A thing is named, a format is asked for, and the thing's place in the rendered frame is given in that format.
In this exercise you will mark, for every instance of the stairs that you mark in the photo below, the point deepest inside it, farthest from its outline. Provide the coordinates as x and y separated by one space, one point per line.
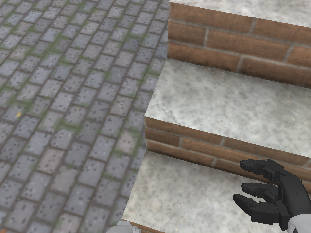
235 85

